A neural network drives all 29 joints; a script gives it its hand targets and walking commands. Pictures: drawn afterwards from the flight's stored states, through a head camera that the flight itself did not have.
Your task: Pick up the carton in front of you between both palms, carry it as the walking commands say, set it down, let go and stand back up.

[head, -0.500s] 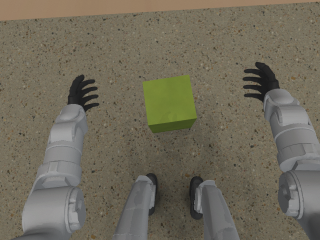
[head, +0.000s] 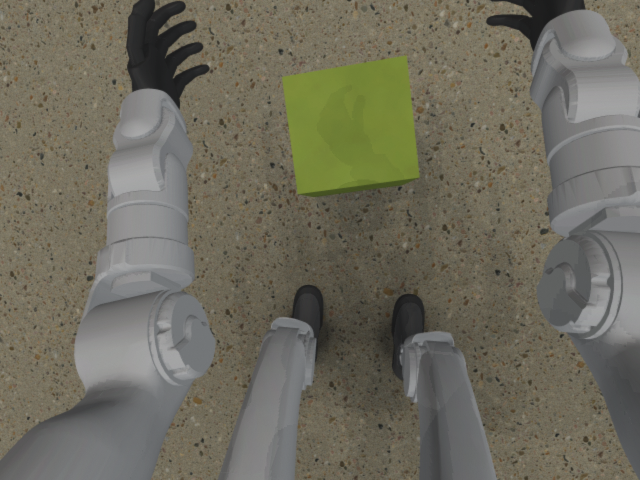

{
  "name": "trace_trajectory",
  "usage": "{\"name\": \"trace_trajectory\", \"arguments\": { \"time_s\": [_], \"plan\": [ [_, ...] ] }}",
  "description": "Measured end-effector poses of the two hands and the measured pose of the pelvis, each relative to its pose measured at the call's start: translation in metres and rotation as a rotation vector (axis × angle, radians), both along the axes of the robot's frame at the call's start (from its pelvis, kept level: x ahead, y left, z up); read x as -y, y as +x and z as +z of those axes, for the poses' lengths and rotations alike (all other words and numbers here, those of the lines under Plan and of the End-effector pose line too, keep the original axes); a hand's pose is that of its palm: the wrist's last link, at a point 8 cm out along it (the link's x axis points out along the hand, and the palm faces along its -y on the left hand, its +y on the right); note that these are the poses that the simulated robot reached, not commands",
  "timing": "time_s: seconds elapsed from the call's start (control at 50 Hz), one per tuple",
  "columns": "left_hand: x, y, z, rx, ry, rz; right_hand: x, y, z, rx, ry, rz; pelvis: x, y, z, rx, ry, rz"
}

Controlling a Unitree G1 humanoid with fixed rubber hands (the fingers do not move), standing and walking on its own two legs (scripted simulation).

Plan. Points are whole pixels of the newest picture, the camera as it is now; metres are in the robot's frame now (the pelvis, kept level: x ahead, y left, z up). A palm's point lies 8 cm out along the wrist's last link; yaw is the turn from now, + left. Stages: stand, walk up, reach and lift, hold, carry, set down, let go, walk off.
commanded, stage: reach and lift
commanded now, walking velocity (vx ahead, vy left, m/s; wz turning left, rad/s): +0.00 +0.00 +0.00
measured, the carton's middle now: (351, 139) +0.53 +0.05 -0.53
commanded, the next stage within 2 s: none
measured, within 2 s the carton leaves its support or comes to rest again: leaves its support in 1.70 s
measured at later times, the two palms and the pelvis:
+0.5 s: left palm (231, 142) +0.49 +0.24 -0.36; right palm (473, 109) +0.55 -0.14 -0.37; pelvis -0.05 +0.00 -0.21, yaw +2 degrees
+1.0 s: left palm (256, 139) +0.51 +0.22 -0.46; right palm (452, 119) +0.56 -0.13 -0.46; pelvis -0.05 +0.00 -0.29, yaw +2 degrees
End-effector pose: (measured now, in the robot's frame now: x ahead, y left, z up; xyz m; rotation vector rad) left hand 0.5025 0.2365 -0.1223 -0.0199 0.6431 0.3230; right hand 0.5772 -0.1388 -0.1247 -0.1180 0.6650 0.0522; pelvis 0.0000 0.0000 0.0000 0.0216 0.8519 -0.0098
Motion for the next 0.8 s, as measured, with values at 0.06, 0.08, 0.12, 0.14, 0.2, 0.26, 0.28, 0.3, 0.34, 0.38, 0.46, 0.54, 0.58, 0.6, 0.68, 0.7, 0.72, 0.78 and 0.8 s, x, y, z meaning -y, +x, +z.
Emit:
{"name": "trace_trajectory", "arguments": {
  "time_s": [0.06, 0.08, 0.12, 0.14, 0.2, 0.26, 0.28, 0.3, 0.34, 0.38, 0.46, 0.54, 0.58, 0.6, 0.68, 0.7, 0.72, 0.78, 0.8],
  "plan": [
    [0.000, -0.003, -0.017, -0.014, -0.003, 0.007, -0.003, -0.003, -0.018, -0.010, 0.004, -0.003, 0.000, 0.005, -0.007, -0.041, 0.001, 0.007],
    [-0.001, -0.005, -0.025, -0.019, -0.004, 0.010, -0.005, -0.004, -0.025, -0.014, 0.005, -0.003, 0.000, 0.006, -0.012, -0.053, 0.001, 0.010],
    [-0.001, -0.008, -0.041, -0.030, -0.006, 0.015, -0.008, -0.007, -0.042, -0.022, 0.005, -0.003, 0.000, 0.007, -0.024, -0.075, 0.002, 0.013],
    [-0.002, -0.009, -0.051, -0.035, -0.007, 0.018, -0.009, -0.009, -0.052, -0.026, 0.005, -0.003, 0.000, 0.006, -0.031, -0.085, 0.003, 0.015],
    [-0.002, -0.013, -0.084, -0.046, -0.010, 0.025, -0.012, -0.014, -0.086, -0.035, 0.000, -0.006, 0.000, 0.003, -0.057, -0.107, 0.005, 0.019],
    [-0.003, -0.016, -0.121, -0.050, -0.009, 0.027, -0.011, -0.019, -0.124, -0.036, -0.011, -0.014, 0.001, -0.005, -0.088, -0.113, 0.006, 0.024],
    [-0.003, -0.016, -0.133, -0.050, -0.007, 0.026, -0.010, -0.020, -0.137, -0.035, -0.015, -0.017, 0.001, -0.008, -0.099, -0.110, 0.006, 0.025],
    [-0.003, -0.017, -0.145, -0.049, -0.004, 0.024, -0.008, -0.021, -0.150, -0.032, -0.020, -0.020, 0.001, -0.011, -0.110, -0.105, 0.006, 0.026],
    [-0.003, -0.017, -0.168, -0.045, 0.003, 0.018, -0.004, -0.023, -0.174, -0.023, -0.029, -0.025, 0.001, -0.018, -0.132, -0.089, 0.006, 0.027],
    [-0.003, -0.018, -0.189, -0.042, 0.006, 0.011, -0.001, -0.024, -0.195, -0.014, -0.033, -0.029, 0.001, -0.026, -0.154, -0.064, 0.008, 0.028],
    [-0.001, -0.018, -0.223, -0.040, 0.005, 0.006, 0.001, -0.024, -0.228, -0.002, -0.030, -0.033, 0.002, -0.041, -0.195, 0.003, 0.012, 0.026],
    [0.000, -0.017, -0.249, -0.051, -0.003, 0.001, -0.001, -0.022, -0.251, -0.008, -0.023, -0.030, 0.003, -0.053, -0.225, 0.071, 0.016, 0.024],
    [0.002, -0.016, -0.261, -0.060, -0.010, -0.002, -0.004, -0.021, -0.262, -0.019, -0.021, -0.027, 0.004, -0.057, -0.237, 0.099, 0.017, 0.025],
    [0.003, -0.016, -0.268, -0.065, -0.014, -0.005, -0.005, -0.021, -0.268, -0.025, -0.019, -0.025, 0.004, -0.059, -0.242, 0.111, 0.018, 0.025],
    [0.007, -0.016, -0.296, -0.087, -0.025, -0.019, -0.008, -0.023, -0.293, -0.052, -0.018, -0.020, 0.004, -0.062, -0.257, 0.148, 0.017, 0.029],
    [0.008, -0.016, -0.303, -0.093, -0.027, -0.023, -0.008, -0.024, -0.300, -0.058, -0.018, -0.020, 0.004, -0.062, -0.260, 0.156, 0.016, 0.030],
    [0.009, -0.017, -0.310, -0.098, -0.028, -0.026, -0.008, -0.024, -0.307, -0.063, -0.018, -0.020, 0.004, -0.062, -0.264, 0.163, 0.016, 0.031],
    [0.010, -0.017, -0.330, -0.108, -0.019, -0.033, -0.008, -0.026, -0.326, -0.066, -0.009, -0.024, 0.003, -0.060, -0.271, 0.193, 0.015, 0.023],
    [0.010, -0.017, -0.334, -0.111, -0.016, -0.035, -0.007, -0.027, -0.331, -0.064, -0.007, -0.026, 0.002, -0.059, -0.273, 0.204, 0.015, 0.022]
  ]
}}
